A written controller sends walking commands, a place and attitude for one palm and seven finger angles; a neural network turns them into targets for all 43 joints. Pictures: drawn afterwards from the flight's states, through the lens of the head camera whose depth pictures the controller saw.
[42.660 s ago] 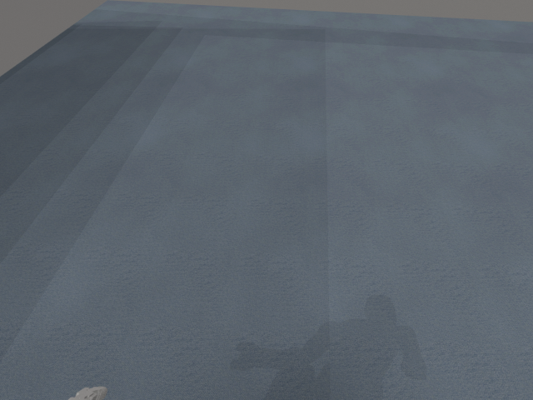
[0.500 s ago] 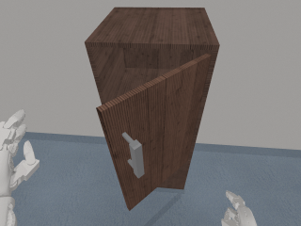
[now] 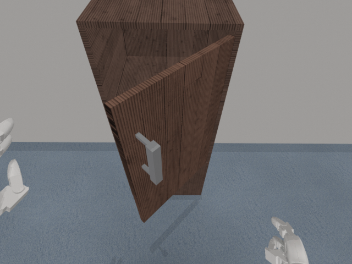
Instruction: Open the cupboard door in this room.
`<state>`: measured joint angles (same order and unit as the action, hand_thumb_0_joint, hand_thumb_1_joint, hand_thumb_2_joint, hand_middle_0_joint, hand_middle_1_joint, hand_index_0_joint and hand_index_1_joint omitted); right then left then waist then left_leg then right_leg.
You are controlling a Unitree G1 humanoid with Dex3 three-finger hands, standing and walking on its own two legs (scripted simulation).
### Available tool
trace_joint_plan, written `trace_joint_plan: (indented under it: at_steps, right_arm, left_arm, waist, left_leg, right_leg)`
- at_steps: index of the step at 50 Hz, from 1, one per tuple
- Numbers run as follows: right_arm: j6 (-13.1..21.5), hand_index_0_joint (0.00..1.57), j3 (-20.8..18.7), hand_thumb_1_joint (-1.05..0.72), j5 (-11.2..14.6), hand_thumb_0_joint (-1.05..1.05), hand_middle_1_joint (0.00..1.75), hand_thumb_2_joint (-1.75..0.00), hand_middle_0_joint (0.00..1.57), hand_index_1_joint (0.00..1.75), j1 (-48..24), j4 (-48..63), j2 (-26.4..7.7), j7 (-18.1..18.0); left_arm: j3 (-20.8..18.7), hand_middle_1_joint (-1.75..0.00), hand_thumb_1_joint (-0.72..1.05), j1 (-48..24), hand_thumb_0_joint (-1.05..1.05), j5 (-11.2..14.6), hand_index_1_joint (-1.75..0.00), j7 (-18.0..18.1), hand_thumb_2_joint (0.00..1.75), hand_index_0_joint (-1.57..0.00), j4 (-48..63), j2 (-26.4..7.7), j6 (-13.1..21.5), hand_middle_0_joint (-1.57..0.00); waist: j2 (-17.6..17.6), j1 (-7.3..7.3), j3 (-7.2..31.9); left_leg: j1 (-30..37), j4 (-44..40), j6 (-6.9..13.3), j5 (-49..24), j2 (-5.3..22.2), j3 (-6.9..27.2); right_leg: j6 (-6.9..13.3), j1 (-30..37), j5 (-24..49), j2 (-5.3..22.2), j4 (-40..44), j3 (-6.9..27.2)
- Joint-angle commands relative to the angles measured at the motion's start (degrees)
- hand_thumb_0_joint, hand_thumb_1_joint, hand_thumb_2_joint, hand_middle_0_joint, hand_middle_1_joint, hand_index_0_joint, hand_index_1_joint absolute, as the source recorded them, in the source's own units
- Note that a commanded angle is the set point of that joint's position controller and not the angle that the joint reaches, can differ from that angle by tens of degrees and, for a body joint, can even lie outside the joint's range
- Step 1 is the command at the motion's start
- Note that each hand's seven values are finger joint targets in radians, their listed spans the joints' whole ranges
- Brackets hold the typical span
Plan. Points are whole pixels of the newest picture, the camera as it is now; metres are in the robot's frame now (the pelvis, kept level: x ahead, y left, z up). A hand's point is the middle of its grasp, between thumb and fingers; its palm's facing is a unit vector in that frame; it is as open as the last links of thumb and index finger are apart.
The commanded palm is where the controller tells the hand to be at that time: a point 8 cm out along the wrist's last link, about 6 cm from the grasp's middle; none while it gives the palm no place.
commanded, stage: step back with the hand held close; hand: left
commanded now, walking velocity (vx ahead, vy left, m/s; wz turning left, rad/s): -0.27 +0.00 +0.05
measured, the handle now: (148, 159) +0.33 +0.09 +0.06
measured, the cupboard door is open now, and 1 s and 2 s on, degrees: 46 46 46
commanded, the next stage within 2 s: stop stepping back and stand still in 0.60 s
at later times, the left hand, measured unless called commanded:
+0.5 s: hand out of the picture +0.10 +0.28 +0.16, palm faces +0.49 -0.76 -0.44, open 7.4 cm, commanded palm +0.04 +0.32 +0.18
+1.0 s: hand out of the picture -0.01 +0.27 +0.16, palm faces +0.38 -0.80 -0.47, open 7.4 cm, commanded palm -0.06 +0.31 +0.18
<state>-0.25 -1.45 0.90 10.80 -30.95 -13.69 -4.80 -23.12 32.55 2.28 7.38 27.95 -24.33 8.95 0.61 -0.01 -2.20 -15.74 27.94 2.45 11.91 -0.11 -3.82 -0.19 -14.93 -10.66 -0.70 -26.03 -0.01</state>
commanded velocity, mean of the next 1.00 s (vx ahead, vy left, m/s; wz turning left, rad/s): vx -0.15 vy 0.01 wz -0.01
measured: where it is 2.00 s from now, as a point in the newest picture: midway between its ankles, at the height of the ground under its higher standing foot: outside the picture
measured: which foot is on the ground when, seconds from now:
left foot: down 0.00-0.40, up 0.42-0.54, down 0.56-0.94, up 0.96-1.00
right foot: down 0.00-0.58, up 0.60-0.90, down 0.92-1.00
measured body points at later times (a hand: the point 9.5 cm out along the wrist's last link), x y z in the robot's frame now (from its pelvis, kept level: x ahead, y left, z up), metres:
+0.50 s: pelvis -0.08 +0.01 -0.01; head -0.06 +0.03 +0.44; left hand +0.07 +0.32 +0.18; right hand +0.10 -0.21 -0.09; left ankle -0.04 +0.10 -0.72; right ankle -0.03 -0.12 -0.74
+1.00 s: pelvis -0.20 +0.01 +0.00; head -0.20 +0.03 +0.45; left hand -0.03 +0.31 +0.19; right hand -0.05 -0.22 -0.09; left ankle -0.11 +0.11 -0.72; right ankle -0.29 -0.09 -0.74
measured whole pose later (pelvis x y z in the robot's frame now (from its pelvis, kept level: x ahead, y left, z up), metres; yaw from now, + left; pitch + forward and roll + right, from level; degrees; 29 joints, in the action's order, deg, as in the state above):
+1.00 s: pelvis -0.20 +0.01 +0.00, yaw -2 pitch +1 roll -1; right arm 5.6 1.6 -0.9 12.3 -36.6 -10.7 -2.8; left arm -24.0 34.8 3.4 8.3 32.2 -25.1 9.1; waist -0.8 -0.7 0.9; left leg -28.0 37.8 -0.4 13.8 0.8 -1.4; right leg 1.9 -5.5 -19.3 -2.5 -24.3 -1.1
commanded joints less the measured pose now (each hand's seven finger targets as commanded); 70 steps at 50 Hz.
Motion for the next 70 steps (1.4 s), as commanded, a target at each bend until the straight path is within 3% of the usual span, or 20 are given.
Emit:
trace_joint_plan:
  at_steps: [1, 12, 16, 20, 22, 26, 28, 30, 33, 35, 41, 44, 47, 49, 53, 57, 59, 64, 67, 70]
  right_arm:
    - [3.7, 0.20, -2.0, -0.90, 0.2, 0.00, 0.30, -0.90, 0.20, 0.30, -5.1, 9.5, -6.8, -0.1]
    - [7.8, 0.20, -2.1, -0.90, -0.6, 0.00, 0.30, -0.90, 0.20, 0.30, -3.7, 9.2, -7.6, -0.3]
    - [9.0, 0.20, -2.1, -0.90, -0.9, 0.00, 0.30, -0.90, 0.20, 0.30, -3.1, 8.0, -6.5, 0.4]
    - [8.6, 0.20, -2.5, -0.90, -0.5, 0.00, 0.30, -0.90, 0.20, 0.30, -1.8, 5.4, -5.0, 1.4]
    - [7.7, 0.20, -2.3, -0.90, -1.0, 0.00, 0.30, -0.90, 0.20, 0.30, -3.2, 4.5, -4.3, 1.7]
    - [6.3, 0.20, -0.9, -0.90, -0.8, 0.00, 0.30, -0.90, 0.20, 0.30, -4.4, 4.5, -3.6, 0.6]
    - [6.9, 0.20, -2.1, -0.90, -0.8, 0.00, 0.30, -0.90, 0.20, 0.30, -5.4, 5.7, -5.8, 0.1]
    - [8.7, 0.20, -2.7, -0.90, -2.0, 0.00, 0.30, -0.90, 0.20, 0.30, -3.5, 6.1, -5.1, 1.1]
    - [10.6, 0.20, -3.1, -0.90, -1.4, 0.00, 0.30, -0.90, 0.20, 0.30, -2.1, 3.1, -4.8, 1.9]
    - [10.7, 0.20, -3.0, -0.90, -1.1, 0.00, 0.30, -0.90, 0.20, 0.30, -3.0, 2.6, -5.1, 2.5]
    - [10.2, 0.20, -0.6, -0.90, -1.3, 0.00, 0.30, -0.90, 0.20, 0.30, -4.7, 4.9, -4.5, 1.3]
    - [9.0, 0.20, 0.0, -0.90, -1.5, 0.00, 0.30, -0.90, 0.20, 0.30, -4.1, 5.2, -3.7, 1.1]
    - [8.9, 0.20, 0.5, -0.90, -2.5, 0.00, 0.30, -0.90, 0.20, 0.30, -4.3, 3.1, -4.2, 1.4]
    - [8.8, 0.20, -0.8, -0.90, -0.3, 0.00, 0.30, -0.90, 0.20, 0.30, -2.9, 2.9, -5.2, 1.2]
    - [9.7, 0.20, -0.1, -0.90, -0.7, 0.00, 0.30, -0.90, 0.20, 0.30, -3.8, 1.3, -5.2, -0.2]
    - [10.5, 0.20, -0.1, -0.90, -1.1, 0.00, 0.30, -0.90, 0.20, 0.30, -2.7, 2.0, -6.0, -0.7]
    - [11.6, 0.20, -0.2, -0.90, -1.9, 0.00, 0.30, -0.90, 0.20, 0.30, -3.0, 2.0, -5.0, -0.4]
    - [11.1, 0.20, -0.2, -0.90, -1.6, 0.00, 0.30, -0.90, 0.20, 0.30, -3.4, 3.6, -4.6, 0.5]
    - [9.4, 0.20, -1.5, -0.90, -1.3, 0.00, 0.30, -0.90, 0.20, 0.30, -2.4, 2.8, -4.7, 1.2]
    - [10.0, 0.20, -0.4, -0.90, -1.0, 0.00, 0.30, -0.90, 0.20, 0.30, -1.5, 1.4, -4.0, 0.9]
  left_arm:
    - [-8.2, -0.30, 0.90, -0.7, 0.00, -0.1, -0.30, 2.1, 0.90, -0.20, 12.0, -9.3, 4.0, -0.20]
    - [-10.1, -0.30, 0.90, -6.1, 0.00, -2.6, -0.30, 2.6, 0.90, -0.20, 13.9, -9.0, 6.9, -0.20]
    - [-10.2, -0.30, 0.90, -6.0, 0.00, -2.3, -0.30, 2.1, 0.90, -0.20, 12.8, -8.5, 7.3, -0.20]
    - [-7.2, -0.30, 0.90, -5.7, 0.00, -0.5, -0.30, 2.2, 0.90, -0.20, 13.7, -8.6, 7.3, -0.20]
    - [-7.8, -0.30, 0.90, -6.5, 0.00, -0.9, -0.30, 2.8, 0.90, -0.20, 14.2, -9.8, 7.2, -0.20]
    - [-9.8, -0.30, 0.90, -5.3, 0.00, -0.9, -0.30, 2.9, 0.90, -0.20, 14.3, -11.3, 6.4, -0.20]
    - [-11.5, -0.30, 0.90, -4.7, 0.00, -1.0, -0.30, 2.8, 0.90, -0.20, 18.1, -12.1, 7.3, -0.20]
    - [-11.8, -0.30, 0.90, -2.0, 0.00, 0.4, -0.30, 1.9, 0.90, -0.20, 19.2, -11.6, 7.7, -0.20]
    - [-9.0, -0.30, 0.90, -1.2, 0.00, 0.9, -0.30, 2.5, 0.90, -0.20, 19.9, -8.6, 7.5, -0.20]
    - [-7.1, -0.30, 0.90, -0.9, 0.00, 0.8, -0.30, 2.4, 0.90, -0.20, 18.4, -7.1, 5.6, -0.20]
    - [-8.3, -0.30, 0.90, 0.1, 0.00, 1.5, -0.30, 3.3, 0.90, -0.20, 16.7, -9.2, 2.5, -0.20]
    - [-9.1, -0.30, 0.90, 2.1, 0.00, 1.2, -0.30, 2.5, 0.90, -0.20, 17.5, -11.0, 2.6, -0.20]
    - [-11.6, -0.30, 0.90, -2.1, 0.00, 1.6, -0.30, 2.8, 0.90, -0.20, 16.8, -14.4, 4.1, -0.20]
    - [-7.8, -0.30, 0.90, -2.9, 0.00, 1.5, -0.30, 2.5, 0.90, -0.20, 12.2, -9.7, 2.8, -0.20]
    - [-6.0, -0.30, 0.90, -11.4, 0.00, -0.1, -0.30, 2.8, 0.90, -0.20, 8.6, -9.7, 4.0, -0.20]
    - [-7.4, -0.30, 0.90, -9.0, 0.00, 0.2, -0.30, 2.4, 0.90, -0.20, 9.3, -10.7, 5.4, -0.20]
    - [-7.1, -0.30, 0.90, -9.4, 0.00, -0.4, -0.30, 2.5, 0.90, -0.20, 11.7, -10.3, 5.8, -0.20]
    - [-9.0, -0.30, 0.90, 0.9, 0.00, -0.6, -0.30, 2.4, 0.90, -0.20, 11.3, -10.0, 5.6, -0.20]
    - [-10.0, -0.30, 0.90, 0.6, 0.00, 0.2, -0.30, 2.3, 0.90, -0.20, 10.1, -10.7, 5.4, -0.20]
    - [-8.3, -0.30, 0.90, -4.5, 0.00, -0.3, -0.30, 2.6, 0.90, -0.20, 6.2, -9.2, 6.3, -0.20]
  waist:
    - [3.0, -0.44, 7.3]
    - [10.6, -0.51, 4.7]
    - [6.2, -0.44, 2.8]
    - [-10.1, 0.72, 7.3]
    - [-9.7, 0.76, 7.9]
    - [-4.2, 0.97, 7.5]
    - [12.3, -0.84, 11.7]
    - [18.1, -0.28, 14.6]
    - [7.1, 0.07, 13.7]
    - [8.6, 0.34, 12.9]
    - [13.6, 0.55, 8.0]
    - [7.7, 0.44, 9.4]
    - [-6.4, 0.19, 10.7]
    - [-12.2, 0.71, 5.8]
    - [-1.5, 1.25, 1.0]
    - [12.5, 0.95, 3.2]
    - [10.6, 1.03, 1.6]
    - [6.7, 0.05, 3.6]
    - [-9.6, 0.08, 2.2]
    - [-6.0, 1.03, 2.5]
  left_leg:
    - [-8.4, -7.2, 1.1, 3.3, 6.2, 7.8]
    - [-29.7, -16.2, 5.1, 32.5, 12.8, 16.9]
    - [-27.9, -12.6, 5.1, 28.2, 13.2, 16.0]
    - [-1.1, 17.3, -2.5, 9.1, -0.3, 4.1]
    - [-3.5, 26.3, -2.9, 10.7, -0.8, 5.7]
    - [-1.3, 1.5, -2.7, 2.5, 0.5, 3.9]
    - [-1.2, -7.7, 1.3, -23.4, 12.5, 14.2]
    - [-1.9, -11.5, 6.0, -26.9, 19.9, 20.1]
    - [9.7, -5.3, 7.1, -40.1, 19.0, 14.6]
    - [9.5, -7.6, 5.8, -35.2, 17.5, 11.5]
    - [-3.3, -22.9, 1.5, 22.8, 11.8, 11.7]
    - [-1.3, -10.5, -3.3, 14.9, 2.9, 2.6]
    - [1.4, 16.9, -3.7, 4.0, 1.0, 3.4]
    - [-8.5, 20.7, -3.1, 4.3, 1.5, 5.1]
    - [2.0, 1.8, -0.9, 1.7, 1.5, 1.6]
    - [6.3, -10.7, 4.4, 4.8, 11.8, 21.6]
    - [-2.1, -19.2, 6.7, 17.6, 15.5, 27.1]
    - [-11.5, -10.4, -0.1, 16.9, 5.5, 8.2]
    - [-8.3, 17.2, -3.0, 7.5, -0.1, 4.4]
    - [-9.7, 15.5, -2.4, 8.2, 2.4, 5.6]
  right_leg:
    - [0.1, 7.9, 6.7, 2.9, -1.0, 4.5]
    - [-1.0, 16.2, -3.0, -2.1, -17.1, 1.8]
    - [0.0, 13.4, -5.8, -2.2, -14.5, 3.0]
    - [7.8, -12.0, -3.7, 13.8, 9.8, 23.3]
    - [10.8, -9.9, 13.2, 17.8, 8.4, 23.4]
    - [4.3, -2.5, 28.5, 10.1, -2.0, 11.2]
    - [-1.2, 1.2, 8.7, -0.4, -13.7, 3.5]
    - [-1.4, -2.9, -19.7, -4.0, -33.6, 2.6]
    - [-1.3, -12.2, -18.2, -2.2, -34.4, 3.6]
    - [-1.9, -11.1, -17.0, -2.5, -33.1, 1.3]
    - [0.1, 6.4, -20.3, -4.2, -8.2, -6.1]
    - [2.9, 11.4, -10.7, -0.4, 13.0, -3.8]
    - [10.9, -4.3, -7.1, 17.6, 16.6, 14.2]
    - [9.6, 1.2, -2.0, 14.9, 12.5, 12.6]
    - [5.2, -2.0, 0.8, 10.4, 5.4, 6.3]
    - [-0.2, -6.0, -9.5, -0.5, -9.0, -1.2]
    - [0.0, -2.1, -18.2, -0.5, -17.3, 0.0]
    - [1.9, 12.2, -10.3, 1.2, 4.7, -0.8]
    - [9.2, -2.7, -22.5, 16.1, 18.3, 22.4]
    - [8.8, 3.8, 3.7, 14.6, 9.8, 13.1]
